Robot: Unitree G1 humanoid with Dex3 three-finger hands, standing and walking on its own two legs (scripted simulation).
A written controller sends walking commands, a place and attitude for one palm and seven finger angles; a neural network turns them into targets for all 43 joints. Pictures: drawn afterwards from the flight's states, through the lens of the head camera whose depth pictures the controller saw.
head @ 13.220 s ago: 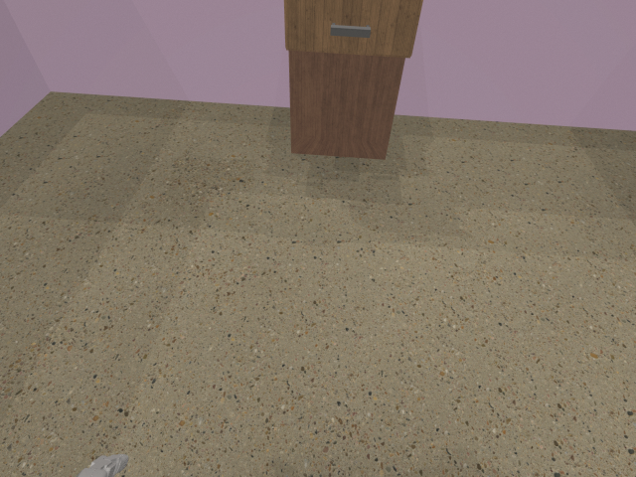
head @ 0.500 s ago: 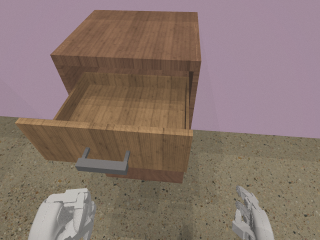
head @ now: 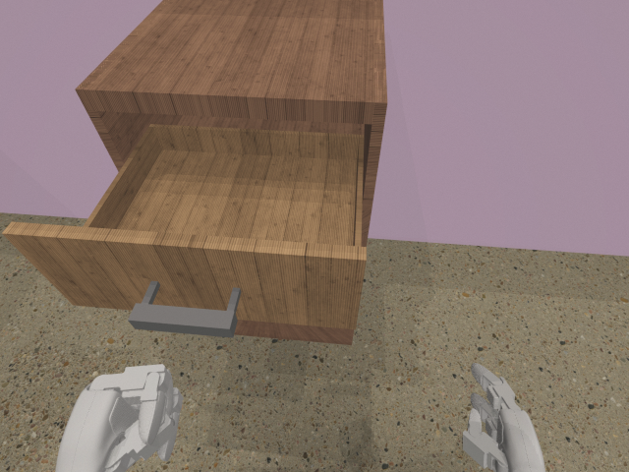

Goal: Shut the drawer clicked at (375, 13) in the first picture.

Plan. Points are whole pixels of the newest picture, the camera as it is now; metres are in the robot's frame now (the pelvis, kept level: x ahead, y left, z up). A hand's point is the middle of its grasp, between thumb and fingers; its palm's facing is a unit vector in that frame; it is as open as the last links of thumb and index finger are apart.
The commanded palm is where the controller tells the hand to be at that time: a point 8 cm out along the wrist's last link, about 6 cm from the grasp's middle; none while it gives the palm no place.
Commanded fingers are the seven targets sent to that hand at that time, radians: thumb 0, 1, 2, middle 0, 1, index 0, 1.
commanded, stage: bring the fist close to the handle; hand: left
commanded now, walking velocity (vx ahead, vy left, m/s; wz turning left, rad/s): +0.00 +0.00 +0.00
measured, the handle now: (189, 305) +0.32 +0.20 +0.02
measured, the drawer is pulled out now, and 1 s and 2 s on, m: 0.27 0.27 0.21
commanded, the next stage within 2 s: push the drawer shut in 1.02 s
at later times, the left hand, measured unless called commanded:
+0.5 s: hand (199, 399) +0.20 +0.15 +0.03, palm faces -0.05 -1.00 -0.02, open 3.3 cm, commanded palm +0.17 +0.21 +0.03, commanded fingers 0.00 0.90 0.90 -1.40 -1.60 -1.40 -1.60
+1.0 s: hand (208, 397) +0.21 +0.14 +0.02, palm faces -0.05 -1.00 -0.02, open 3.3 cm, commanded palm +0.19 +0.21 +0.02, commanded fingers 0.00 0.90 0.90 -1.40 -1.60 -1.40 -1.60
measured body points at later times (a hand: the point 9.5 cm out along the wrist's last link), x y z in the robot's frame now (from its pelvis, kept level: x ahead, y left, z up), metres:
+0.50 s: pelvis -0.01 +0.01 -0.02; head +0.05 +0.00 +0.42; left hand +0.20 +0.20 +0.04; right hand +0.17 -0.23 -0.10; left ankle -0.02 +0.11 -0.69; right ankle +0.01 -0.08 -0.69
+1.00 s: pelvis -0.01 +0.01 -0.03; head +0.06 +0.01 +0.41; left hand +0.20 +0.20 +0.02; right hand +0.17 -0.22 -0.11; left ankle -0.02 +0.11 -0.69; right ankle +0.01 -0.08 -0.69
